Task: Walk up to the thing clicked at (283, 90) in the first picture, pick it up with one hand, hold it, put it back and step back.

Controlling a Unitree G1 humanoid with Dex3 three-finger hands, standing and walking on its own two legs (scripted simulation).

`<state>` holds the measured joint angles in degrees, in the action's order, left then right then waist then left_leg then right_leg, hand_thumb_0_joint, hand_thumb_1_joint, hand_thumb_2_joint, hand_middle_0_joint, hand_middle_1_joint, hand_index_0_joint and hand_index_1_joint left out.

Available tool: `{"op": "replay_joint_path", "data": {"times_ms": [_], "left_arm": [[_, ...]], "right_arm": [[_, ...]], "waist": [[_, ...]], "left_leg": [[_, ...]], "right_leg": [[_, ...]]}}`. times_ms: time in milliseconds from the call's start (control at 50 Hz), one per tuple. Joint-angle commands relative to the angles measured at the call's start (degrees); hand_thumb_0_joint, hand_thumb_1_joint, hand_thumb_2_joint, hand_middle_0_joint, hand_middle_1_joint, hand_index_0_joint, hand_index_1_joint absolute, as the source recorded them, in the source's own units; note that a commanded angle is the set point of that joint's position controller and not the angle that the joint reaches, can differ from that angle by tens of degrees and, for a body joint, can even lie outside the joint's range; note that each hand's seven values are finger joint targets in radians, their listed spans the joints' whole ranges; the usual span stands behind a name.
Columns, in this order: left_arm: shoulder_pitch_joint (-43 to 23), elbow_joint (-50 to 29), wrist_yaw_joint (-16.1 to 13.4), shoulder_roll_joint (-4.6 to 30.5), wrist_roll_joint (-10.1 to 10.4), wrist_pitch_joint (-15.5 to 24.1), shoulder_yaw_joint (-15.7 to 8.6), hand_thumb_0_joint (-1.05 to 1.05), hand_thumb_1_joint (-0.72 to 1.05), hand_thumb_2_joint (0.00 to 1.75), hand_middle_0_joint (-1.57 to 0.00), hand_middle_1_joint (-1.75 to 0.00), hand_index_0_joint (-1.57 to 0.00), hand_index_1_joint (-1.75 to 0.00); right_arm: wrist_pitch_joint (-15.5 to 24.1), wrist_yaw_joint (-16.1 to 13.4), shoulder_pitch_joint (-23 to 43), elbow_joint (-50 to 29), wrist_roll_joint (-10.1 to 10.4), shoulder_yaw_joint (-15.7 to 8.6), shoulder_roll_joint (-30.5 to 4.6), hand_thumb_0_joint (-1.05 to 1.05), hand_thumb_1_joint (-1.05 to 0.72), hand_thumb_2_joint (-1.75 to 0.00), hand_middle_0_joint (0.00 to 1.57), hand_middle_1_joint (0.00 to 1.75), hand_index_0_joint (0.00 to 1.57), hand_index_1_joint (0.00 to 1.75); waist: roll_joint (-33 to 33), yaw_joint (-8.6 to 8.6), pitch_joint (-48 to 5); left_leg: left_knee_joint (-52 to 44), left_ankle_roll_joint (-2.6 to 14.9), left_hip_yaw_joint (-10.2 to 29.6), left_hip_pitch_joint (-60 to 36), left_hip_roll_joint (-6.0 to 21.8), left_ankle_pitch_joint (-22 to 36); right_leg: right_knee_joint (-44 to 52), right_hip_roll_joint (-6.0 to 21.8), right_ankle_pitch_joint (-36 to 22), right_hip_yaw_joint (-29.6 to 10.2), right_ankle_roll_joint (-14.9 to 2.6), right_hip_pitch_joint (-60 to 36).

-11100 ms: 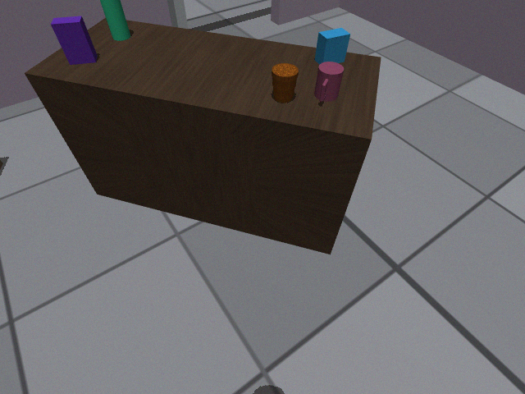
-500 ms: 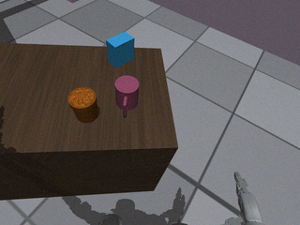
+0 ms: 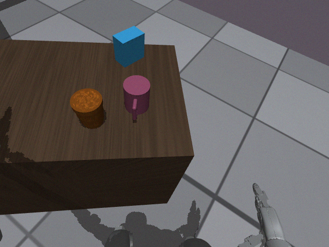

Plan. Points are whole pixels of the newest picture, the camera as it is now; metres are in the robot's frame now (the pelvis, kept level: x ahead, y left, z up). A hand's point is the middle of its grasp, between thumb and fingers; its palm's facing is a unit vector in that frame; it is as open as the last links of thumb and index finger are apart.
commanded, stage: approach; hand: left
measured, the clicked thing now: (90, 110) +0.47 +0.19 -0.01
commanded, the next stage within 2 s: close in in 0.10 s
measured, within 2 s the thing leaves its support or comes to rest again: neither
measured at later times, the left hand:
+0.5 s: hand (71, 113) +0.46 +0.24 -0.01, palm faces +0.15 -0.99 +0.04, open 17.7 cm
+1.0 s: hand (89, 116) +0.45 +0.19 -0.01, palm faces +0.16 -0.99 +0.02, open 17.6 cm
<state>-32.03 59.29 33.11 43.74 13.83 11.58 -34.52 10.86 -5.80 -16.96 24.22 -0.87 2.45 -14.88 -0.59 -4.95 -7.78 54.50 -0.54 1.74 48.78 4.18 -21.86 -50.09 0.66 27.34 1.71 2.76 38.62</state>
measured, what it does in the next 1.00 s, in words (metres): stands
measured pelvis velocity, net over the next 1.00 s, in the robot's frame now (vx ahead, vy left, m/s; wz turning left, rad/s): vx -0.01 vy -0.01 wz -0.03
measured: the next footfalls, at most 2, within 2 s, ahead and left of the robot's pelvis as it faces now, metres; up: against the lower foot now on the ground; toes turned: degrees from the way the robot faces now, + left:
none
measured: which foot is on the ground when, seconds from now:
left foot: down 0.00-1.00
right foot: down 0.00-1.00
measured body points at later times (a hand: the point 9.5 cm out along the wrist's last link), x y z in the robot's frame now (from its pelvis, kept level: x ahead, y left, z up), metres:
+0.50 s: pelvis -0.01 +0.00 -0.04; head +0.12 +0.04 +0.39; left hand +0.44 +0.29 -0.01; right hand +0.14 -0.26 -0.06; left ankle +0.04 +0.12 -0.68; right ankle -0.03 -0.16 -0.68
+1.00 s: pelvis -0.01 -0.01 -0.03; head +0.11 +0.03 +0.40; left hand +0.43 +0.24 -0.01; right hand +0.14 -0.27 -0.03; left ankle +0.04 +0.12 -0.68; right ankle -0.03 -0.16 -0.68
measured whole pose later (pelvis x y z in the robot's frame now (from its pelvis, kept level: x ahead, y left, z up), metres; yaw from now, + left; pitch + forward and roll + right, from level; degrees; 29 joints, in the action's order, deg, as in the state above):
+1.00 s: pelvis -0.01 -0.01 -0.03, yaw -2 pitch +21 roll -4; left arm -33.1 51.1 4.2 21.2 6.4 24.4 -22.1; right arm -1.6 2.1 -24.9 -2.6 -3.5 -2.3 -14.7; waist -0.8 -8.9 -7.5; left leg 65.1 -1.6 2.0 60.1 5.5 -25.7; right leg -62.7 -0.6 32.1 0.9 2.0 51.0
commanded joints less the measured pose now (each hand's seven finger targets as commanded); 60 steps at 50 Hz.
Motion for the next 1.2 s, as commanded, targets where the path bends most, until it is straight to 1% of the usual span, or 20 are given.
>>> {"op": "replay_joint_path", "data": {"times_ms": [0,60,140,160,260,300,360,420,440,460,540,580,600,640,680,900,1000,1020,1140,1180], "left_arm": [[-18.96,-10.46,-1.48,11.72,1.38,5.09,0.83,0.0,-0.59,0.02,-0.07,-0.05,-0.08,-0.05],[-21.03,-12.31,-4.56,9.06,0.62,7.15,1.97,0.0,-0.6,0.04,-0.06,-0.06,-0.07,-0.06],[-23.29,-14.21,-10.01,10.31,-0.84,10.91,-0.23,0.0,-0.61,0.02,-0.06,-0.05,-0.07,-0.05],[-20.24,-9.49,-10.71,8.06,-1.38,11.4,0.31,0.0,-0.61,0.02,-0.07,-0.06,-0.07,-0.05],[-24.69,-16.35,-15.16,7.94,-3.26,15.64,-0.2,0.0,-0.61,0.02,-0.06,-0.06,-0.08,-0.05],[-26.06,-19.22,-17.1,6.77,-3.96,16.66,0.27,0.0,-0.61,0.01,-0.07,-0.05,-0.07,-0.04],[-23.42,-13.85,-19.0,-2.34,-4.81,15.73,5.99,0.0,-0.61,0.01,-0.07,-0.04,-0.07,-0.04],[-25.48,-16.71,-20.54,-1.87,-5.15,15.6,6.79,0.0,-0.61,0.0,-0.07,-0.03,-0.07,-0.03],[-25.3,-17.81,-21.25,-0.34,-5.18,15.65,5.62,0.0,-0.61,0.01,-0.06,-0.03,-0.07,-0.03],[-21.75,-13.86,-21.69,-3.24,-5.09,15.11,7.07,0.0,-0.61,0.0,-0.06,-0.03,-0.07,-0.02],[-22.89,-18.99,-23.78,-3.05,-4.59,15.92,6.21,0.0,-0.61,0.0,-0.05,-0.02,-0.06,-0.01],[-18.65,-14.63,-24.28,-6.3,-4.83,15.46,7.48,0.0,-0.61,0.0,-0.04,-0.03,-0.06,-0.01],[-21.86,-19.08,-24.63,-6.18,-4.87,15.89,8.05,0.0,-0.61,0.0,-0.04,-0.02,-0.06,-0.01],[-18.68,-16.78,-25.36,-5.79,-5.03,15.83,6.9,0.0,-0.61,0.01,-0.04,-0.03,-0.06,-0.02],[-21.75,-19.55,-25.57,-8.0,-5.38,16.31,9.52,0.0,-0.61,0.0,-0.05,-0.03,-0.07,-0.02],[-21.86,-21.43,-28.7,-9.51,-6.95,17.39,10.77,0.0,-0.61,0.0,-0.11,0.0,-0.1,-0.01],[-22.28,-20.82,-29.68,-10.27,-7.11,17.84,11.24,0.0,-0.61,0.1,-0.47,-0.29,-0.48,-0.28],[-22.81,-20.8,-29.76,-9.57,-7.41,17.86,11.23,0.0,-0.61,0.11,-0.52,-0.33,-0.54,-0.32],[-25.66,-18.12,-29.86,-10.46,-7.2,17.56,11.93,0.0,-0.53,0.2,-0.71,-0.48,-0.72,-0.46],[-24.13,-15.77,-29.68,-13.74,-7.54,17.33,14.05,0.0,-0.5,0.21,-0.74,-0.49,-0.75,-0.48]], "right_arm": [[2.56,0.17,-1.28,-12.94,0.12,-6.96,-11.72,0.0,0.57,-0.04,0.05,0.05,0.05,0.05],[1.71,1.44,-3.13,-14.55,-0.27,-6.75,-10.45,0.0,0.57,-0.04,0.05,0.05,0.05,0.05],[0.44,3.02,-4.59,-18.42,-0.9,-8.65,-10.77,0.0,0.56,-0.04,0.05,0.05,0.05,0.05],[0.22,3.51,-4.31,-20.89,-1.06,-8.6,-10.79,0.0,0.55,-0.04,0.05,0.05,0.05,0.05],[-0.88,5.23,-5.6,-23.27,-2.23,-9.44,-9.85,0.0,0.54,-0.05,0.05,0.05,0.05,0.05],[-1.39,5.76,-4.87,-24.46,-2.67,-8.92,-8.88,0.0,0.53,-0.05,0.05,0.05,0.05,0.05],[-2.18,5.89,-3.97,-26.89,-3.02,-9.42,-8.98,0.0,0.52,-0.05,0.05,0.05,0.05,0.05],[-3.42,5.74,-5.3,-27.73,-3.22,-7.9,-8.11,0.0,0.53,-0.05,0.05,0.05,0.05,0.05],[-3.88,5.57,-6.23,-27.12,-3.03,-9.31,-9.07,0.0,0.53,-0.05,0.05,0.05,0.05,0.05],[-4.25,5.62,-6.86,-27.87,-2.97,-9.42,-9.19,0.0,0.53,-0.05,0.05,0.05,0.05,0.05],[-6.11,5.8,-9.32,-29.24,-2.38,-10.17,-9.45,0.0,0.53,-0.05,0.05,0.05,0.05,0.05],[-6.6,6.0,-8.97,-32.75,-1.98,-10.44,-9.5,0.0,0.53,-0.05,0.05,0.05,0.05,0.05],[-6.83,6.15,-10.0,-33.94,-1.93,-9.27,-8.34,0.0,0.53,-0.05,0.05,0.05,0.05,0.05],[-7.67,6.16,-11.11,-33.36,-1.59,-9.87,-8.82,0.0,0.53,-0.05,0.05,0.05,0.05,0.05],[-7.88,6.71,-11.2,-34.79,-1.74,-8.54,-7.34,0.0,0.52,-0.05,0.05,0.05,0.05,0.05],[-9.64,7.3,-10.46,-35.32,-2.35,-9.98,-7.72,0.0,0.51,-0.06,0.05,0.05,0.05,0.05],[-10.61,7.5,-10.15,-36.86,-2.22,-8.52,-6.6,0.0,0.51,-0.05,0.05,0.05,0.05,0.05],[-10.8,7.31,-9.56,-37.8,-2.19,-10.24,-7.92,0.0,0.5,-0.05,0.05,0.05,0.05,0.05],[-11.52,7.14,-10.29,-38.29,-2.12,-10.55,-8.2,0.0,0.5,-0.05,0.05,0.05,0.05,0.05],[-11.52,7.44,-11.24,-37.47,-2.14,-9.32,-6.87,0.0,0.5,-0.05,0.05,0.05,0.05,0.05]], "waist": [[8.7,-2.92,-19.07],[10.16,-2.88,-20.99],[9.29,-2.99,-21.76],[8.63,-3.01,-21.07],[16.22,-2.31,-26.8],[18.49,-1.69,-30.19],[15.1,-3.64,-29.17],[15.52,-3.26,-31.86],[14.68,-2.7,-30.52],[12.24,-3.59,-29.73],[9.64,-3.52,-27.32],[6.37,-4.06,-25.86],[5.69,-4.65,-27.0],[5.67,-3.51,-25.03],[8.06,-3.97,-26.09],[10.91,-2.87,-26.81],[8.02,-3.41,-24.8],[7.96,-3.84,-26.49],[7.02,-4.98,-24.44],[6.37,-5.52,-23.61]], "left_leg": [[-4.54,1.1,1.06,-26.88,-0.63,16.08],[-2.29,0.98,1.37,-26.89,-0.49,19.58],[0.56,1.28,0.61,-22.71,-0.96,18.09],[1.09,1.09,0.8,-21.48,-0.92,17.66],[3.4,-0.04,1.16,-22.2,-0.47,18.31],[4.36,-0.4,1.49,-23.29,-0.2,20.61],[4.7,-0.06,1.6,-20.47,0.09,18.4],[5.04,0.05,1.47,-20.26,0.11,18.34],[4.83,0.1,1.3,-19.36,-0.04,16.91],[5.28,0.63,0.96,-18.31,-0.13,16.85],[4.78,1.02,0.64,-15.36,-0.46,14.72],[4.67,1.21,0.61,-15.29,-0.39,15.36],[5.31,1.6,0.29,-14.78,-0.57,16.47],[4.95,1.54,-0.19,-13.78,-1.02,16.26],[4.99,1.44,-0.16,-15.35,-0.9,16.46],[4.13,0.85,0.15,-17.68,-0.79,16.33],[4.11,1.32,-0.42,-14.49,-1.07,14.82],[4.31,1.46,-0.51,-15.83,-1.03,15.91],[3.18,1.33,-0.39,-16.21,-0.93,13.69],[3.26,1.48,-0.4,-15.95,-0.99,13.53]], "right_leg": [[4.69,-2.87,-12.89,2.31,-3.08,8.81],[2.73,-2.5,-14.78,2.07,-3.14,10.08],[0.54,-2.19,-16.11,1.17,-2.96,10.0],[-0.16,-2.3,-15.52,1.21,-3.07,10.41],[-3.91,-2.61,-13.78,1.24,-3.82,13.55],[-5.23,-2.84,-14.03,1.48,-3.99,14.03],[-5.28,-3.29,-13.86,1.5,-3.83,14.42],[-5.58,-3.34,-14.5,1.5,-3.78,13.22],[-5.6,-3.38,-13.86,1.44,-3.7,13.22],[-5.39,-3.37,-15.05,1.27,-3.42,12.84],[-5.3,-3.24,-15.37,0.92,-3.11,11.44],[-5.28,-3.45,-16.05,1.12,-2.92,11.17],[-5.21,-3.3,-18.93,0.52,-2.44,9.93],[-5.17,-3.01,-19.08,0.26,-2.42,8.83],[-5.3,-2.88,-18.37,0.16,-2.58,9.7],[-5.36,-2.82,-16.56,0.6,-2.9,9.85],[-4.55,-2.61,-17.7,-0.24,-2.39,7.87],[-4.53,-2.65,-18.72,-0.33,-2.32,7.82],[-3.7,-2.62,-17.41,-0.53,-2.11,8.26],[-3.65,-2.58,-17.14,-0.52,-2.07,9.1]]}}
